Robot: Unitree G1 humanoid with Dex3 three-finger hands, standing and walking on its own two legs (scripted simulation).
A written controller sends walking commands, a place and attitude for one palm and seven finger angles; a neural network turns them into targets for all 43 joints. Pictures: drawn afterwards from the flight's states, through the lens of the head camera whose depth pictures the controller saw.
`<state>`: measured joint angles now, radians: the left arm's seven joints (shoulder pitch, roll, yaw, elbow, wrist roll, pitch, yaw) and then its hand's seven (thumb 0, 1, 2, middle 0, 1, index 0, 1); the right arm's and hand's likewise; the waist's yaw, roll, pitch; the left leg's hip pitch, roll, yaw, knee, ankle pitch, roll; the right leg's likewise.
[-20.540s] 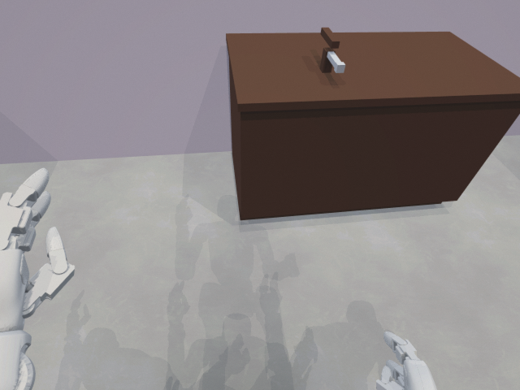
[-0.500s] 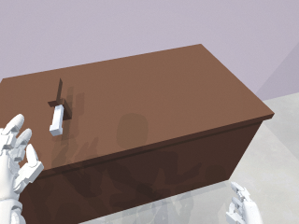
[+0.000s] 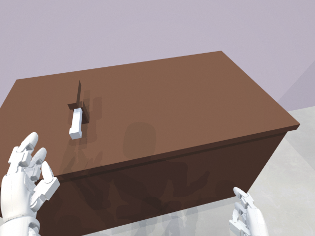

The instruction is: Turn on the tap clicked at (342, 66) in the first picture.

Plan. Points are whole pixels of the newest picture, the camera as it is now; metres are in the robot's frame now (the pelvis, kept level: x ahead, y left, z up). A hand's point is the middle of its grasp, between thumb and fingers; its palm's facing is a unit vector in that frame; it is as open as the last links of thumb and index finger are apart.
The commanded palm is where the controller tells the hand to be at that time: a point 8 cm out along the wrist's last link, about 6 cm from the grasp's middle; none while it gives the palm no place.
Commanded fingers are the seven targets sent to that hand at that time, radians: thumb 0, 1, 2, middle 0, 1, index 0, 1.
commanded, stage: turn the palm inward beside the body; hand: left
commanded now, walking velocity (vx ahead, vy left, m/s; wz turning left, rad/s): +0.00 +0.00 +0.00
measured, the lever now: (75, 133) +0.39 +0.32 +0.03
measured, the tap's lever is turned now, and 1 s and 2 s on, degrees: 0 0 0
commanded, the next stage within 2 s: reach beside the lever's end, fingers flat in 0.56 s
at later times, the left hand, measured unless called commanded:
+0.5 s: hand (53, 176) +0.19 +0.24 +0.14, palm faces +0.51 -0.85 -0.11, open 7.5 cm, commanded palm +0.14 +0.27 +0.15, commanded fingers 0.00 0.90 0.90 -0.20 -0.30 -0.20 -0.30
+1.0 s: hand (61, 168) +0.22 +0.24 +0.12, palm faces +0.54 -0.83 -0.13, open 7.5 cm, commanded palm +0.17 +0.29 +0.13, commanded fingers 0.00 0.90 0.90 -0.20 -0.30 -0.20 -0.30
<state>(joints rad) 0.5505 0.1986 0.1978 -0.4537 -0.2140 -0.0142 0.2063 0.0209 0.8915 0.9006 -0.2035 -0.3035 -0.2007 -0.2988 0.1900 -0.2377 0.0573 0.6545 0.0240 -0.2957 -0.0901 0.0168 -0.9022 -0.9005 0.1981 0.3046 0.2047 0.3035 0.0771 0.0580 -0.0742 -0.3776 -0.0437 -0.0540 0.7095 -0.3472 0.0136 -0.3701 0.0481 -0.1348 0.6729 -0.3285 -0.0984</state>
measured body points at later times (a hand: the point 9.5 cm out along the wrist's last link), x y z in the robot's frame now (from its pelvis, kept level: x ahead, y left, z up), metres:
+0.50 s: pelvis +0.01 +0.00 +0.00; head -0.01 -0.02 +0.45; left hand +0.16 +0.28 +0.15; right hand +0.21 -0.20 -0.06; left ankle +0.02 +0.11 -0.72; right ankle +0.02 -0.05 -0.72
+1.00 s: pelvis +0.00 -0.02 +0.00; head +0.00 -0.04 +0.45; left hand +0.18 +0.28 +0.13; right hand +0.21 -0.24 -0.08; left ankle +0.02 +0.11 -0.72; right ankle +0.02 -0.05 -0.72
